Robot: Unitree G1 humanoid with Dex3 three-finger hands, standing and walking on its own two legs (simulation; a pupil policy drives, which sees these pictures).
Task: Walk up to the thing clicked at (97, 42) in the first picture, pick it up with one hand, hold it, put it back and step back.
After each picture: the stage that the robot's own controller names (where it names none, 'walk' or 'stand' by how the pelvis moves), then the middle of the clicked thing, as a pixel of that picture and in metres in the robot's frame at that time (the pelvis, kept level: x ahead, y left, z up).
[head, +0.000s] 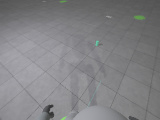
stand; (97, 43) +1.68 -0.14 -0.72
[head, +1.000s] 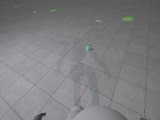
walk; (88, 48) +1.55 +0.21 -0.71
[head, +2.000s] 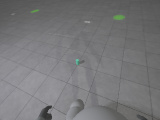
walk; (77, 62) +1.01 +0.33 -0.72
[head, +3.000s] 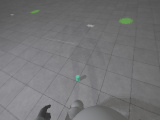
walk; (77, 78) +0.65 +0.25 -0.72
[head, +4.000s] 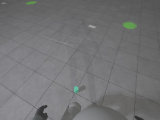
walk; (76, 89) +0.42 +0.17 -0.70
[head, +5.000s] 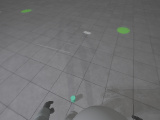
stand; (73, 99) +0.34 +0.19 -0.72
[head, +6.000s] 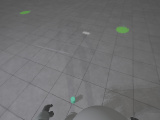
stand; (73, 100) +0.33 +0.20 -0.72
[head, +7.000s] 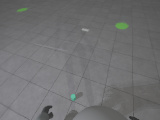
stand; (73, 97) +0.33 +0.21 -0.72
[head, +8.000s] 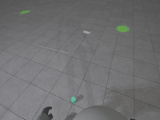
stand; (73, 100) +0.32 +0.20 -0.73
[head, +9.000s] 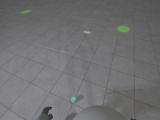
stand; (73, 100) +0.32 +0.20 -0.73
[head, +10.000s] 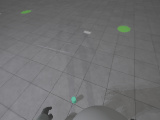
go down; (73, 100) +0.32 +0.20 -0.73
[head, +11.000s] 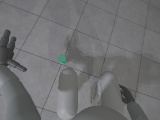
go down; (62, 59) +0.42 +0.22 -0.32
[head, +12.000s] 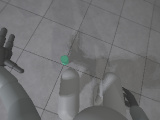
approach; (64, 60) +0.41 +0.22 -0.31
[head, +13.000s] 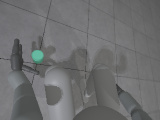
close in; (38, 57) +0.40 +0.26 -0.22
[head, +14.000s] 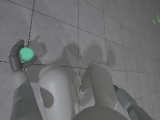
close; (26, 56) +0.40 +0.27 -0.22
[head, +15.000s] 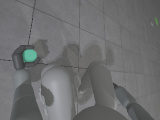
lift; (29, 57) +0.38 +0.26 -0.23
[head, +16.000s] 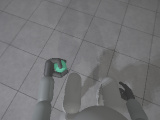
lift; (61, 68) +0.32 +0.21 -0.04
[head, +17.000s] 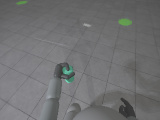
hold; (68, 74) +0.32 +0.16 +0.01
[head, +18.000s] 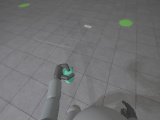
hold; (68, 74) +0.32 +0.17 +0.00
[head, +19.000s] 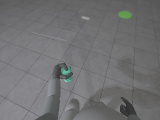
crouch; (67, 74) +0.33 +0.17 -0.04
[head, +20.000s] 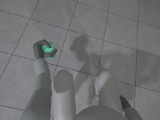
lower; (49, 51) +0.45 +0.25 -0.11
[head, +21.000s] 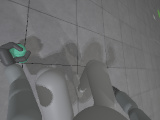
lower; (20, 54) +0.41 +0.29 -0.23
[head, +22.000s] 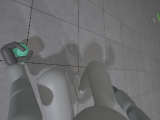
lower; (22, 53) +0.41 +0.29 -0.23
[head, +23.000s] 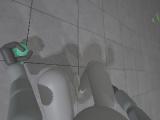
lower; (22, 53) +0.41 +0.29 -0.23
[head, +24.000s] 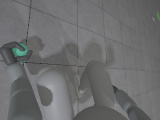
lower; (21, 53) +0.41 +0.29 -0.23
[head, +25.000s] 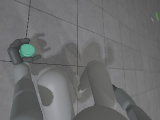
open; (26, 53) +0.41 +0.26 -0.23
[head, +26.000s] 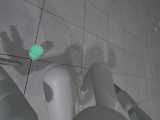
stand; (35, 52) +0.40 +0.25 -0.23
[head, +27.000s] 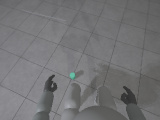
walk; (72, 76) +0.39 +0.19 -0.53
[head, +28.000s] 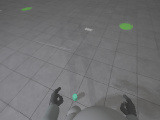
stand; (75, 97) +0.35 +0.17 -0.66
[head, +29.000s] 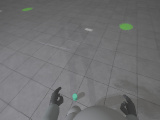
stand; (75, 97) +0.35 +0.17 -0.67
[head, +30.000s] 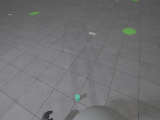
stand; (77, 97) +0.37 +0.17 -0.72
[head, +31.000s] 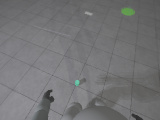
walk; (77, 83) +0.41 +0.11 -0.71
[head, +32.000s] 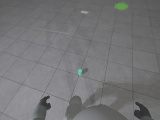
walk; (80, 72) +0.60 +0.15 -0.69
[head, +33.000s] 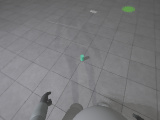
walk; (82, 58) +0.94 +0.17 -0.69
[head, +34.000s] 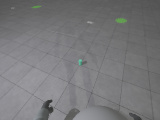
stand; (80, 62) +1.02 +0.19 -0.71
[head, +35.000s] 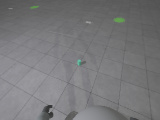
stand; (79, 62) +1.01 +0.21 -0.73
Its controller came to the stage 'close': yes
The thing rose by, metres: 0.71
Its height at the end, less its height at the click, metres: +0.00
